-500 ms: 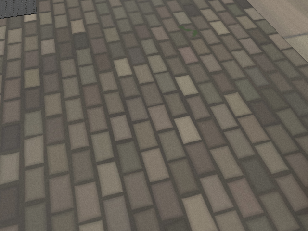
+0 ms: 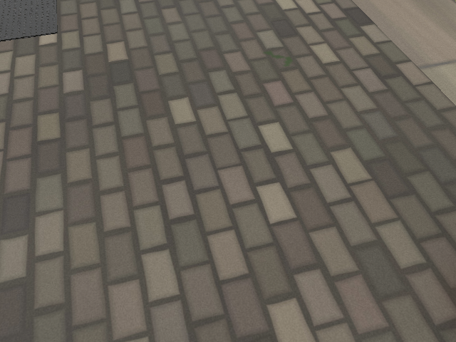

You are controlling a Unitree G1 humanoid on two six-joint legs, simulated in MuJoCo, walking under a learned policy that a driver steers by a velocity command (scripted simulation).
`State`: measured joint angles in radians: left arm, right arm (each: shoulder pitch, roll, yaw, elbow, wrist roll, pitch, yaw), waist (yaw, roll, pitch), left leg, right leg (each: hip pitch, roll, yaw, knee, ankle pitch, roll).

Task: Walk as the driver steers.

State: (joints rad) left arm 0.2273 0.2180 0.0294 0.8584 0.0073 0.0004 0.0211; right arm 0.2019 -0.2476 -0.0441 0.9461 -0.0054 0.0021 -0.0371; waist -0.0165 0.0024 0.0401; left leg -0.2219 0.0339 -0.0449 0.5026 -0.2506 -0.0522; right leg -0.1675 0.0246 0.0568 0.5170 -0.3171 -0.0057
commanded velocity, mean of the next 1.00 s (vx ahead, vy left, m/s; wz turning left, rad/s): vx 0.29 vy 0.00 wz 0.00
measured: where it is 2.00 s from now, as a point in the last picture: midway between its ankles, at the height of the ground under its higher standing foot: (228, 237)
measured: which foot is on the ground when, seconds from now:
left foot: down 0.00-0.88, up 0.90-1.00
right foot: down 0.00-0.42, up 0.44-0.86, down 0.88-1.00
